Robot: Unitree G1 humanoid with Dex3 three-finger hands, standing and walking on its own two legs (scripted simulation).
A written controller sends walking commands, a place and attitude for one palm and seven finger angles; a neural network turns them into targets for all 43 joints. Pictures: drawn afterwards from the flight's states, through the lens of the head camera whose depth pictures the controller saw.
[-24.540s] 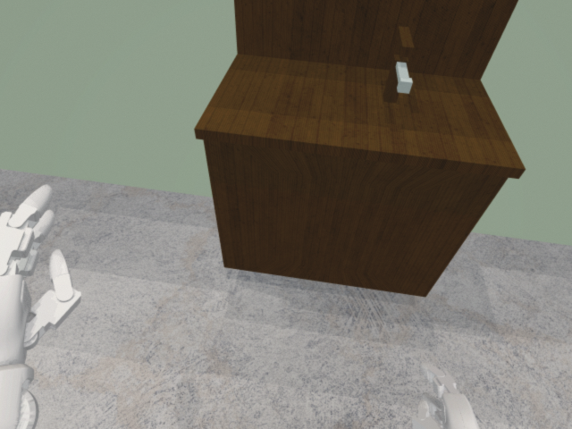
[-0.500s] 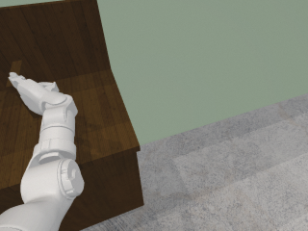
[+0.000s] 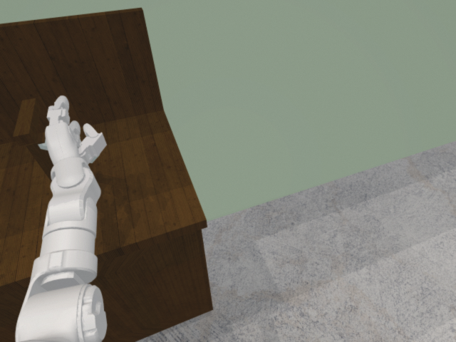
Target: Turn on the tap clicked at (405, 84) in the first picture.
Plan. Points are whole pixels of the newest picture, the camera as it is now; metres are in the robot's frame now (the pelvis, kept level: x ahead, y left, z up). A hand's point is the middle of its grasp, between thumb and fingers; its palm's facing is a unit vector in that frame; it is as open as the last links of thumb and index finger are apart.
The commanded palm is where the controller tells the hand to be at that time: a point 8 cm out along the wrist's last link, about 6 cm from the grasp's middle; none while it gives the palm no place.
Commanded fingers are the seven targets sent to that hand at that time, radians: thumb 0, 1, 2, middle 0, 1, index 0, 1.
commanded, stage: draw the hand back beside the body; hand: left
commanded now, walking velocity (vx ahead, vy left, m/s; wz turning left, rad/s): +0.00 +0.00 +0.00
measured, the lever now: (88, 153) +0.47 +0.31 +0.08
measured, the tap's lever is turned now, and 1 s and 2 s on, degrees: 53 53 53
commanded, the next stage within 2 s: step back with the hand held close in 1.26 s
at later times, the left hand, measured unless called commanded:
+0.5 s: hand (73, 205) +0.27 +0.23 +0.17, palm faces +0.34 -0.92 -0.21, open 7.6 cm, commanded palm +0.22 +0.28 +0.17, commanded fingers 0.00 0.90 0.90 -0.19 -0.26 -0.19 -0.26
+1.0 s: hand (41, 272) +0.18 +0.23 +0.16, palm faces +0.41 -0.86 -0.31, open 7.4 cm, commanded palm +0.13 +0.27 +0.18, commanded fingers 0.00 0.90 0.90 -0.20 -0.30 -0.20 -0.30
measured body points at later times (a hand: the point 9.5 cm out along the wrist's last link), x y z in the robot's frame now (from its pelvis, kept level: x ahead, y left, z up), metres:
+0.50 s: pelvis -0.04 +0.00 +0.01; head -0.06 -0.01 +0.45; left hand +0.25 +0.28 +0.18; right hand +0.16 -0.21 -0.07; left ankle -0.02 +0.11 -0.74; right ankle -0.02 -0.09 -0.74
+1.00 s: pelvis -0.02 -0.01 +0.01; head -0.05 -0.03 +0.45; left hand +0.15 +0.28 +0.18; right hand +0.17 -0.23 -0.08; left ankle -0.02 +0.11 -0.74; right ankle -0.02 -0.09 -0.74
